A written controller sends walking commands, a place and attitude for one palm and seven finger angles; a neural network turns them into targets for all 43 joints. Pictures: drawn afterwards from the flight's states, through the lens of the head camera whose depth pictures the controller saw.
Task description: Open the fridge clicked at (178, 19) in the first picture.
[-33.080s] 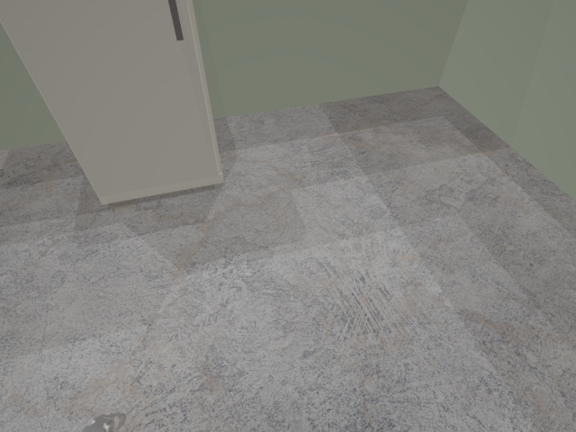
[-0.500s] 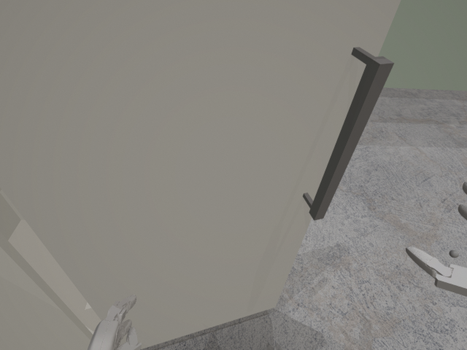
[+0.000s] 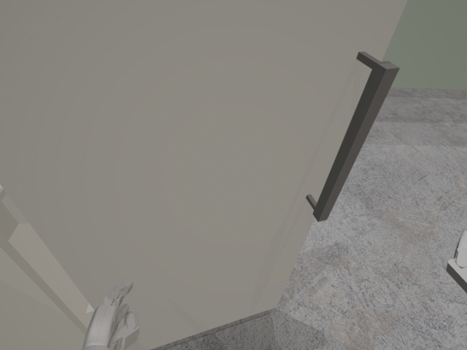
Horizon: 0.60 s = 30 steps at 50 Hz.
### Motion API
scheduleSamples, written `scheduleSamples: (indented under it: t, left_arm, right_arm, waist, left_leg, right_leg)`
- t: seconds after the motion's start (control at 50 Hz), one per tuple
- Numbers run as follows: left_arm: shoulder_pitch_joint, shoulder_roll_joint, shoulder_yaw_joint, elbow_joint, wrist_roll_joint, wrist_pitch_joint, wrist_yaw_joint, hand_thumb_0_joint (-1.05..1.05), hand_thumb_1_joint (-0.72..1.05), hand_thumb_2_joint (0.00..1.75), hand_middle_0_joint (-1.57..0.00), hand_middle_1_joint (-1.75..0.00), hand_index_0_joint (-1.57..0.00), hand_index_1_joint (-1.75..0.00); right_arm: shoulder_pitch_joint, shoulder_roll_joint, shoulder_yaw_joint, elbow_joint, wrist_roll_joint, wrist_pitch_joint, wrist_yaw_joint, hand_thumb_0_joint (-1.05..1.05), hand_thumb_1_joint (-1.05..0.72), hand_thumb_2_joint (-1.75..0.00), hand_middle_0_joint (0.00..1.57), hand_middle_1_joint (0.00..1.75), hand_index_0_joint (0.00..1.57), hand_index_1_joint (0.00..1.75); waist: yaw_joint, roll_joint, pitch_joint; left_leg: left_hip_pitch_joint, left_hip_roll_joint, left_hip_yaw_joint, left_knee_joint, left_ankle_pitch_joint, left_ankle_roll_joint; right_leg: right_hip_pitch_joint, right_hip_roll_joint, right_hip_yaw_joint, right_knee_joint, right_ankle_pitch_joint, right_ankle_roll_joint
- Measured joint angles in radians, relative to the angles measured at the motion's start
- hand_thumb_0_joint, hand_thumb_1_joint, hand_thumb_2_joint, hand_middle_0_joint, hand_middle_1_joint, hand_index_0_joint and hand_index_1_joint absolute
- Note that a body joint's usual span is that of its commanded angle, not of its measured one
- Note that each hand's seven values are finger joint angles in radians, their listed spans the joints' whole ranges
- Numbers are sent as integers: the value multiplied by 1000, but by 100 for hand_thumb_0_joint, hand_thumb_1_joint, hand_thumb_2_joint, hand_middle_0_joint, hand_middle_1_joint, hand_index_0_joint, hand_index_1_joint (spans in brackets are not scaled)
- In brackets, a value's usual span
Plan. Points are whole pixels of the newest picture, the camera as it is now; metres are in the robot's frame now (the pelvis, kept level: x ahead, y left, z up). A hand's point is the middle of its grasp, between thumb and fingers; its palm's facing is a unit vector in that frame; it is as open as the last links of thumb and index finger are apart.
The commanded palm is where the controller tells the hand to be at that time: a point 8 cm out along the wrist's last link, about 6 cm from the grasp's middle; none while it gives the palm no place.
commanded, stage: draw the hand back to the body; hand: right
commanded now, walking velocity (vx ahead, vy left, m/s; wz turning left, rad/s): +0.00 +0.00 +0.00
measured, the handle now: (338, 150) +0.40 -0.20 +0.17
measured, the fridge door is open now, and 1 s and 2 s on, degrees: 75 75 75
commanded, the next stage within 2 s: step back with the hand held close in 0.16 s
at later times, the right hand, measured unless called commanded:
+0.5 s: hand (443, 251) +0.20 -0.28 +0.16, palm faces +0.40 +0.80 -0.45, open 7.4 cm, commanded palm +0.13 -0.31 +0.18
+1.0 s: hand out of the picture +0.12 -0.29 +0.16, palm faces +0.43 +0.80 -0.41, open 7.4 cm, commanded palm +0.05 -0.33 +0.18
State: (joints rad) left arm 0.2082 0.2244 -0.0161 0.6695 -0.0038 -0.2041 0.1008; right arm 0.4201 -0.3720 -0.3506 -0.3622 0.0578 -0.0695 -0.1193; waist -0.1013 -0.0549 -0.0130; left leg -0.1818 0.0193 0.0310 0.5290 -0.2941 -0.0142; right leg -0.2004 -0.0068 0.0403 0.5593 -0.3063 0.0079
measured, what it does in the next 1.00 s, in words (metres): shifts its weight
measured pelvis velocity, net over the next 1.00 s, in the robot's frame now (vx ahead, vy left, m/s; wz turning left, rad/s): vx -0.09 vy -0.03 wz -0.01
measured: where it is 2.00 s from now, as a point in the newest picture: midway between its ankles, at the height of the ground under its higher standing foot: outside the picture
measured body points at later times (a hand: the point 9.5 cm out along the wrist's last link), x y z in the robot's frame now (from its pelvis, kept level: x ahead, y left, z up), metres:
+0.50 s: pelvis -0.02 -0.02 +0.00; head +0.00 -0.01 +0.45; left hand +0.17 +0.22 -0.08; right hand +0.18 -0.32 +0.19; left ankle +0.00 +0.13 -0.73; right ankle +0.00 -0.13 -0.73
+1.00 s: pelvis -0.09 -0.03 -0.01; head -0.07 -0.05 +0.44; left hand +0.08 +0.21 -0.09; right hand +0.09 -0.33 +0.18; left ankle -0.02 +0.12 -0.73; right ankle -0.05 -0.14 -0.74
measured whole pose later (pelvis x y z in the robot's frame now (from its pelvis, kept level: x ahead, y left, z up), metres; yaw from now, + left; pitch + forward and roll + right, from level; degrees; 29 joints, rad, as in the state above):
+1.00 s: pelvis -0.09 -0.03 -0.01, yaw -1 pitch -1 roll +0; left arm 0.21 0.21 -0.02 0.62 0.00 -0.11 0.08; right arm 0.46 -0.40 -0.40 -0.53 0.01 -0.20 -0.16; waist 0.00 0.06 0.06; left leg -0.42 0.08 0.01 0.65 -0.22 -0.04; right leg -0.36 0.02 -0.01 0.64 -0.25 -0.02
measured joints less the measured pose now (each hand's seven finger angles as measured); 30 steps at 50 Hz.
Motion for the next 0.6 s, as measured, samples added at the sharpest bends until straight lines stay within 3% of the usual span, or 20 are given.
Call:
scheduleSamples:
  t: [0.16,0.34,0.44,0.54,0.6]
  left_arm:
    - [10,-9,-7,8,5,-3,-1,2,91,90,-20,-30,-20,-30]
    - [8,-1,-7,-1,-1,19,-2,2,91,90,-20,-30,-20,-30]
    - [-36,6,-4,-33,2,75,-12,1,91,90,-20,-30,-20,-30]
    - [-45,-2,12,-83,-7,121,-14,1,91,90,-20,-30,-20,-30]
    - [-29,-13,16,-99,-12,133,-11,1,91,90,-20,-30,-20,-30]
  right_arm:
    - [10,2,18,-20,-2,6,4,1,-88,-89,21,31,21,31]
    - [-14,0,-12,-17,-5,-9,8,2,-89,-90,21,30,21,30]
    - [-29,2,-46,-38,-20,-77,1,1,-89,-90,20,30,21,30]
    - [62,-21,-35,-79,-29,-89,4,1,-89,-90,20,30,21,30]
    - [121,-50,-46,-119,-29,-93,3,1,-89,-90,21,30,21,30]
  waist:
    - [3,4,-1]
    - [7,3,12]
    - [41,17,44]
    - [81,41,63]
    - [87,60,66]
  left_leg:
    - [14,1,1,-11,2,1]
    - [19,-4,-3,-34,17,-3]
    - [-28,0,-20,-58,59,-13]
    - [-82,16,-46,-56,85,-30]
    - [-107,25,-51,-40,90,-36]
  right_leg:
    - [15,1,0,-15,4,1]
    - [14,-4,-4,-19,8,-3]
    - [-32,0,-21,-33,38,-13]
    - [-71,16,-47,-49,67,-29]
    - [-91,25,-52,-43,76,-35]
